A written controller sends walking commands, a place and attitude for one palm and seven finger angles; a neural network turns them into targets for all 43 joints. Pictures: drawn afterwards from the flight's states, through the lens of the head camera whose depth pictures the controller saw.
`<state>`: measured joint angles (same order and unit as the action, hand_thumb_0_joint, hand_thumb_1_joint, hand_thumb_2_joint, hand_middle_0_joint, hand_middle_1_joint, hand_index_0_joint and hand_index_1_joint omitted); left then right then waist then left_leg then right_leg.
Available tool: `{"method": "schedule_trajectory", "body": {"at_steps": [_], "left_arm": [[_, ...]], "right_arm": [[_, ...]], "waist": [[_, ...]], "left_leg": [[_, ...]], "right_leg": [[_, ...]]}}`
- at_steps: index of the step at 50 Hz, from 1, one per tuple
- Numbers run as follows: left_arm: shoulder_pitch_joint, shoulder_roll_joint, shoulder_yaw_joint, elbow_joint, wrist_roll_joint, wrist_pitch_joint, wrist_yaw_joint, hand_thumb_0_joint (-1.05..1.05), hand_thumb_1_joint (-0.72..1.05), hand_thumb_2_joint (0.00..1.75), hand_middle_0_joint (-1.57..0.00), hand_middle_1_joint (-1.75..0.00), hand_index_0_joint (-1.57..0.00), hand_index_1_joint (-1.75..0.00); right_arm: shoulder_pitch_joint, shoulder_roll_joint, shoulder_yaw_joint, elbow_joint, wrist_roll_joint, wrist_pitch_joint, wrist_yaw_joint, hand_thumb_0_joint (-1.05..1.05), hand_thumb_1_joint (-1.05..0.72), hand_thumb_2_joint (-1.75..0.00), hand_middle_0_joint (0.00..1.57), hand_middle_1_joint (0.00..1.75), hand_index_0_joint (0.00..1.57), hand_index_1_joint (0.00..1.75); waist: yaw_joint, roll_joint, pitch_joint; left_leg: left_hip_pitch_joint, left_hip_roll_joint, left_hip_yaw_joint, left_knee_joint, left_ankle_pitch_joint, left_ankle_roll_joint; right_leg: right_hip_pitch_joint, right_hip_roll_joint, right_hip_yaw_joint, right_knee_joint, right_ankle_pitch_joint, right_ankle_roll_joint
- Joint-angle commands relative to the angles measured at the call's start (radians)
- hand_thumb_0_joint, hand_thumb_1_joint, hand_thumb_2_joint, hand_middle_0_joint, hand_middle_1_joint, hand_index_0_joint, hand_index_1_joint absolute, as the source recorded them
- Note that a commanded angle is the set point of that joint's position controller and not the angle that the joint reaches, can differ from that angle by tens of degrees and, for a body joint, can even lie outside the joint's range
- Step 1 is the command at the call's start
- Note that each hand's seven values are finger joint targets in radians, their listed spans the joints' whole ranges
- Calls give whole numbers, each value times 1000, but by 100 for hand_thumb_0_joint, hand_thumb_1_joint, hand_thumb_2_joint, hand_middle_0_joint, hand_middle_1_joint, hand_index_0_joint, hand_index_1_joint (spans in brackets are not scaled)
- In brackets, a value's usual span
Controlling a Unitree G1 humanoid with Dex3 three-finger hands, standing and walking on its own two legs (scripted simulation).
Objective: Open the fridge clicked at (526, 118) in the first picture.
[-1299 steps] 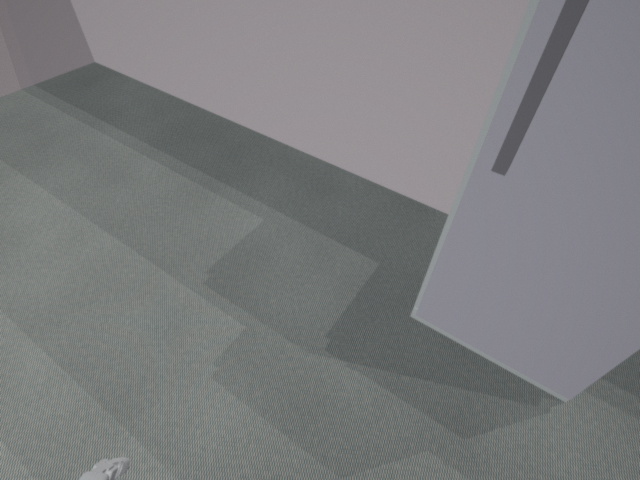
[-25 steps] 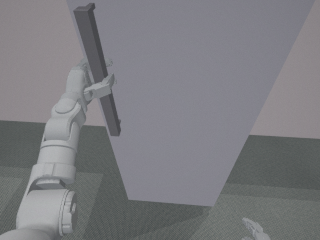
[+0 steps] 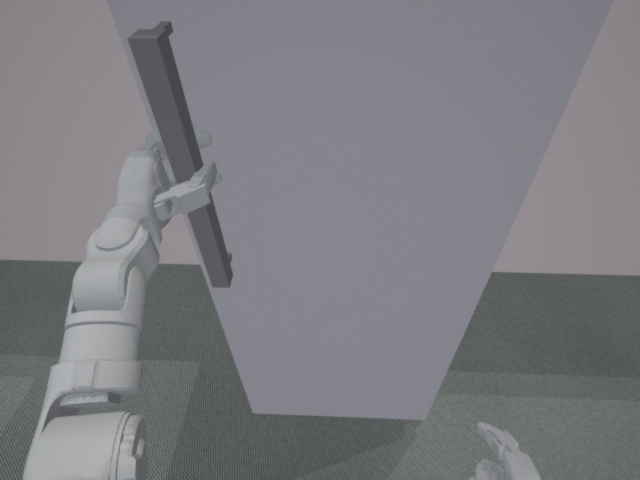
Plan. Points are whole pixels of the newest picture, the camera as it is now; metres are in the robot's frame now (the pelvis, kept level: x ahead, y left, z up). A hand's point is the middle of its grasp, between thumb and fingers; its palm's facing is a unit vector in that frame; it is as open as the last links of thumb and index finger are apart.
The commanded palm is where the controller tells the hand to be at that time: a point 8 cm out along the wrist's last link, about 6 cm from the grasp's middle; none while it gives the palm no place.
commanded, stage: grip the handle and tug to test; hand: left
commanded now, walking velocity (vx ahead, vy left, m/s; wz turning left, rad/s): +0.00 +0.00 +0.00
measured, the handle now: (199, 179) +0.44 +0.18 +0.18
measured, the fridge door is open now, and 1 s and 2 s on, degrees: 0 11 22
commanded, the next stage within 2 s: pull the door a little, standing still in 0.04 s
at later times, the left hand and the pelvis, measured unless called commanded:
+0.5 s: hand (200, 190) +0.38 +0.16 +0.21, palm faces +0.03 -1.00 -0.03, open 6.3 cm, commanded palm +0.32 +0.21 +0.21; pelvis +0.03 +0.00 +0.00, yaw -2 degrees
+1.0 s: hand (188, 240) +0.31 +0.16 +0.20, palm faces +0.11 -0.96 -0.26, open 7.7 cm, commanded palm +0.27 +0.21 +0.20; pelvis +0.08 +0.00 +0.00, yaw -3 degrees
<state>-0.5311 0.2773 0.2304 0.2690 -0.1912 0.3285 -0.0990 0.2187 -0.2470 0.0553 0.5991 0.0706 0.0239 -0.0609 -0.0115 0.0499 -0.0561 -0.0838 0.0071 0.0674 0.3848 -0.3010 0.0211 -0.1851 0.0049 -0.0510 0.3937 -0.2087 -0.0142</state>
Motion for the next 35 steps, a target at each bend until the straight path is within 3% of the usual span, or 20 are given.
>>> {"method": "schedule_trajectory", "body": {"at_steps": [1, 4, 6, 7, 8, 9, 11, 13, 14, 17, 23, 26, 29, 31, 35], "left_arm": [[-225, 191, 65, -389, -37, -59, -46, 0, 90, 90, -45, -140, -45, -140], [-208, 144, 23, -449, -39, -36, -46, 0, 90, 90, -45, -140, -45, -140], [-206, 138, 13, -471, -35, -23, -39, 0, 90, 90, -45, -140, -45, -140], [-181, 154, 37, -498, -37, -16, -34, 0, 90, 90, -45, -140, -45, -140], [-257, 124, -11, -483, -31, -6, -33, 0, 90, 90, -45, -140, -45, -140], [-319, 133, -8, -478, -30, 0, -25, 0, 90, 90, -45, -140, -45, -140], [-317, 194, 38, -438, -18, 13, -14, 0, 90, 90, -45, -140, -45, -140], [-267, 146, 14, -454, -23, 26, -19, 0, 90, 90, -45, -140, -45, -140], [-240, 143, 22, -463, -27, 31, -19, 0, 90, 90, -45, -140, -45, -140], [-175, 145, 23, -532, -30, 28, -23, 0, 90, 90, -45, -140, -45, -140], [14, 138, 46, -640, -49, 38, -40, 0, 90, 90, -45, -140, -45, -140], [155, 150, 74, -705, -57, 52, -48, 0, 90, 90, -45, -140, -45, -140], [256, 138, 71, -825, -65, 76, -55, 0, 90, 90, -45, -140, -45, -140], [347, 166, 99, -922, -67, 81, -52, 0, 90, 90, -45, -140, -45, -140], [569, 127, 99, -1083, -94, 88, -46, 0, 90, 90, -45, -140, -45, -140]], "right_arm": [[-148, -108, -50, -187, 3, -42, 0, 0, -90, -90, 20, 30, 20, 30], [-156, -106, -48, -189, 4, -39, 5, 0, -90, -90, 20, 30, 20, 30], [-158, -107, -50, -189, 2, -39, 6, 0, -90, -90, 20, 30, 20, 30], [-158, -106, -51, -191, 0, -39, 7, 0, -90, -90, 20, 30, 20, 30], [-157, -107, -50, -175, 2, -38, 5, 0, -90, -90, 20, 30, 20, 30], [-147, -108, -53, -165, 1, -40, 2, 0, -90, -90, 20, 30, 20, 30], [-137, -117, -54, -154, -3, -33, -5, 0, -90, -90, 20, 30, 20, 30], [-148, -105, -50, -166, -2, -33, -3, 0, -90, -90, 20, 30, 20, 30], [-149, -103, -49, -168, -3, -32, -2, 0, -90, -90, 20, 30, 20, 30], [-161, -98, -48, -181, -5, -29, 6, 0, -90, -90, 20, 30, 20, 30], [-201, -94, -37, -212, -6, -19, 17, 0, -90, -90, 20, 30, 20, 30], [-208, -97, -39, -231, -8, -15, 23, 0, -90, -90, 20, 30, 20, 30], [-215, -89, -36, -246, -6, -12, 32, 0, -90, -90, 20, 30, 20, 30], [-227, -89, -38, -260, -5, -18, 37, 0, -90, -90, 20, 30, 20, 30], [-242, -80, -32, -269, -9, -26, 49, 0, -90, -90, 20, 30, 20, 30]], "waist": [[71, -28, -338], [59, -35, -321], [58, -15, -304], [65, -6, -329], [42, -12, -312], [34, -14, -320], [40, -14, -306], [45, -8, -326], [52, -26, -337], [64, -2, -359], [82, -46, -311], [96, -64, -317], [100, -24, -323], [112, -5, -333], [109, -25, -263]], "left_leg": [[58, 15, -55, 15, 667, -4], [58, 19, -53, 18, 681, -5], [73, 23, -60, 19, 699, -11], [81, 23, -62, 23, 729, -11], [87, 23, -58, 28, 732, -11], [95, 23, -61, 33, 728, -10], [89, 20, -62, 31, 718, -9], [90, 17, -58, 35, 740, -7], [89, 15, -59, 38, 753, -8], [97, 18, -61, 43, 811, -15], [41, 14, -61, 27, 697, -6], [35, 17, -62, 44, 754, -2], [33, 19, -65, 60, 813, -7], [42, 20, -67, 67, 824, -10], [-18, 14, -74, 63, 694, -12]], "right_leg": [[249, -14, 13, 41, 565, -26], [234, -13, 11, 42, 574, -22], [211, -8, 8, 39, 553, -23], [223, -9, 9, 42, 571, -24], [202, -10, 9, 41, 576, -21], [192, -8, 9, 40, 574, -20], [190, -5, 10, 34, 563, -23], [207, -9, 8, 44, 592, -22], [219, -8, 6, 48, 612, -22], [240, -12, 5, 57, 650, -23], [251, -12, 9, 55, 610, -24], [265, -12, 9, 72, 668, -21], [261, -16, 7, 89, 700, -18], [252, -15, 8, 95, 686, -17], [216, -15, 2, 88, 616, -16]]}}
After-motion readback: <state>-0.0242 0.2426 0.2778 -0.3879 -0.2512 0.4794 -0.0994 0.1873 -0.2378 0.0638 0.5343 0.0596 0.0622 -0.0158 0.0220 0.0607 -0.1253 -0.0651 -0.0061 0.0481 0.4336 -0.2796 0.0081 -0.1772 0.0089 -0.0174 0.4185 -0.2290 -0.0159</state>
